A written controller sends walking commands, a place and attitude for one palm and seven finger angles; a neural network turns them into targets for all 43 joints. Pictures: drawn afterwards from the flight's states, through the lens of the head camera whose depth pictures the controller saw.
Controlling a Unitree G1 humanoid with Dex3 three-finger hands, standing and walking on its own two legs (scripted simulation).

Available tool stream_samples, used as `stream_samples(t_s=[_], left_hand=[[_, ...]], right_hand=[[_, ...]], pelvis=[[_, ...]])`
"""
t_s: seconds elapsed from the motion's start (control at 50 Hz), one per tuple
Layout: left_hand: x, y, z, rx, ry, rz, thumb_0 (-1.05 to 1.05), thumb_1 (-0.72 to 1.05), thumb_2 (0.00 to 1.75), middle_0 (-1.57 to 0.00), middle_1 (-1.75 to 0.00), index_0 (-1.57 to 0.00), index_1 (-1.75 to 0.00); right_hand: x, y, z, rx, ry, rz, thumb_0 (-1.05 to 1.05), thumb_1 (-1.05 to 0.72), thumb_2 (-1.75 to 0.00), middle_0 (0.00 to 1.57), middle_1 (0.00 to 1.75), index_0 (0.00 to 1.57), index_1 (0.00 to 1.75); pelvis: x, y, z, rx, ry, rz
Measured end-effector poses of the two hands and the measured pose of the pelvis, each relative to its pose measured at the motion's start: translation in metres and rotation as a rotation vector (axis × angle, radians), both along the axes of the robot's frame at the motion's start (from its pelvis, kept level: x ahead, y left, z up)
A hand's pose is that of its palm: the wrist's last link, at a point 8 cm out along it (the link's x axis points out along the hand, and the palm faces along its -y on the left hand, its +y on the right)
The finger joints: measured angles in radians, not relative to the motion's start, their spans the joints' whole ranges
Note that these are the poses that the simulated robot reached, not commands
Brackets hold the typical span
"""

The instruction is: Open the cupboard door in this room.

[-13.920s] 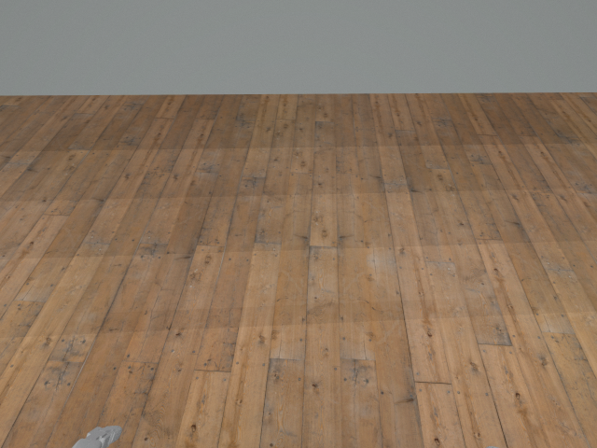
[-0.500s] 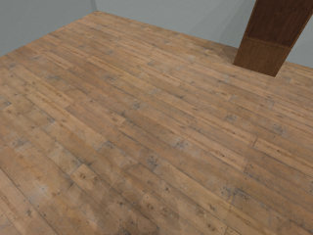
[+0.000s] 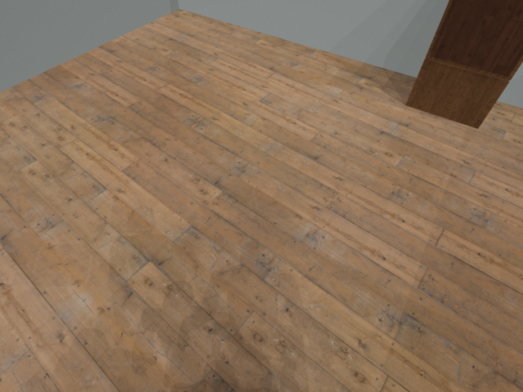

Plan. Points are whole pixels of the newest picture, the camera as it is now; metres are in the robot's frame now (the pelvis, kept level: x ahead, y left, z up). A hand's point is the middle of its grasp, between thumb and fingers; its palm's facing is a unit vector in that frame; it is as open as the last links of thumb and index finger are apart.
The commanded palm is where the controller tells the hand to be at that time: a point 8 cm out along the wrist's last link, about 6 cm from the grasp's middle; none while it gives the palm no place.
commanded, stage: stand and wait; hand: left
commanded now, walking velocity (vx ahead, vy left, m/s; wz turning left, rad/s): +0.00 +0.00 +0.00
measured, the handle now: out of the picture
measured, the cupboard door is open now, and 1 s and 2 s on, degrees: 0 0 0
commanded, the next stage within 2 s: turn or walk to find it in 0.10 s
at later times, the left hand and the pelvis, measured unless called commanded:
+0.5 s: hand out of the picture +0.01 +0.22 -0.20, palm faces +0.16 -0.96 -0.22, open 7.3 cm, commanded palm none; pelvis -0.02 +0.02 -0.02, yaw +9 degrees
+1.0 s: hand out of the picture -0.01 +0.15 -0.16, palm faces +0.32 -0.91 -0.26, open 7.3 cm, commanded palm none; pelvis -0.01 -0.05 +0.00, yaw +18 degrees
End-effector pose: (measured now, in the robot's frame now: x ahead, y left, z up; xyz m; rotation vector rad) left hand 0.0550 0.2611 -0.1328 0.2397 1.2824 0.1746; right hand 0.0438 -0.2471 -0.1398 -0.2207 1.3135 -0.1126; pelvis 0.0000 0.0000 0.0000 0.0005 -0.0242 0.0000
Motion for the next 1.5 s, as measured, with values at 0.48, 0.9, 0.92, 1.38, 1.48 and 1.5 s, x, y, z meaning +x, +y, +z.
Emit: stream_samples(t_s=[0.48, 0.9, 0.92, 1.38, 1.48, 1.5], left_hand=[[-0.062, 0.008, -0.034, -0.055, 0.015, 0.171, 0.00, 0.91, 0.90, -0.21, -0.30, -0.21, -0.30], [-0.068, -0.042, -0.001, 0.001, -0.041, 0.259, 0.00, 0.91, 0.90, -0.20, -0.30, -0.20, -0.30], [-0.071, -0.049, 0.001, 0.001, -0.041, 0.267, 0.00, 0.91, 0.90, -0.20, -0.30, -0.20, -0.30], [-0.217, -0.074, -0.027, -0.072, 0.125, 0.590, 0.00, 0.91, 0.90, -0.21, -0.30, -0.21, -0.30], [-0.217, -0.057, -0.020, -0.053, 0.089, 0.622, 0.01, 0.91, 0.90, -0.20, -0.30, -0.20, -0.30], [-0.214, -0.054, -0.017, -0.047, 0.071, 0.623, 0.01, 0.91, 0.90, -0.20, -0.30, -0.20, -0.30]], right_hand=[[-0.012, 0.007, -0.004, -0.069, 0.061, 0.071, 0.01, -0.90, -0.90, 0.20, 0.30, 0.20, 0.30], [0.027, 0.004, -0.019, 0.066, -0.006, 0.146, 0.01, -0.90, -0.90, 0.20, 0.30, 0.20, 0.30], [0.029, 0.000, -0.021, 0.071, -0.003, 0.150, 0.01, -0.90, -0.90, 0.20, 0.30, 0.20, 0.30], [0.104, 0.027, 0.001, -0.031, -0.060, 0.473, 0.01, -0.91, -0.90, 0.20, 0.30, 0.19, 0.30], [0.111, 0.053, 0.014, -0.010, -0.109, 0.525, 0.01, -0.90, -0.90, 0.20, 0.30, 0.20, 0.30], [0.112, 0.056, 0.014, -0.003, -0.114, 0.532, 0.01, -0.90, -0.90, 0.20, 0.30, 0.20, 0.30]], pelvis=[[-0.019, 0.014, -0.019, -0.030, 0.007, 0.149], [-0.009, -0.030, -0.007, 0.022, 0.013, 0.256], [-0.008, -0.034, -0.006, 0.019, 0.009, 0.270], [-0.037, -0.031, -0.013, 0.002, 0.038, 0.499], [-0.040, -0.028, -0.004, -0.012, 0.024, 0.528], [-0.040, -0.029, -0.003, -0.015, 0.023, 0.535]])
